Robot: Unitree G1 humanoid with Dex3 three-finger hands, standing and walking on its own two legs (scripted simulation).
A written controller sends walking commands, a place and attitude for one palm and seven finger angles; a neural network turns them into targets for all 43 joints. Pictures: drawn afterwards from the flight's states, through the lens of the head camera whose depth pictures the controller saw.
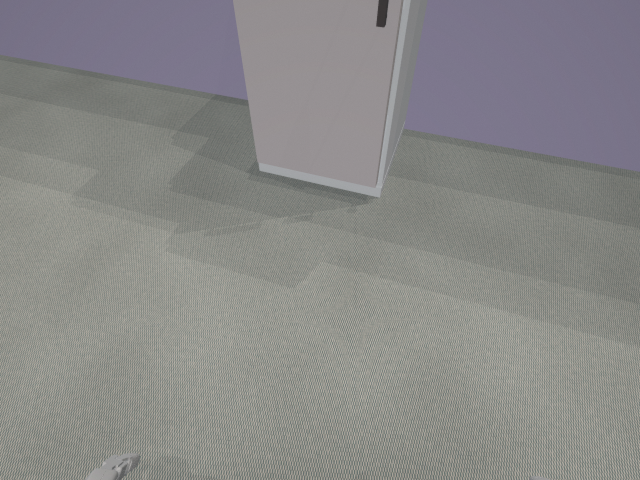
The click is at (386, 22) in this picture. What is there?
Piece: fridge door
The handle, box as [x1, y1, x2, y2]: [376, 0, 388, 26]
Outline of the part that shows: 379,0 376,26 384,26 388,0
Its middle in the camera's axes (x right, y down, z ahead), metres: +0.19 -0.79 +1.06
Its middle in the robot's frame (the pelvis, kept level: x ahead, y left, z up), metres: +1.36 -0.10 +0.20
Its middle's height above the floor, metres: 0.97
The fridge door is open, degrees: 0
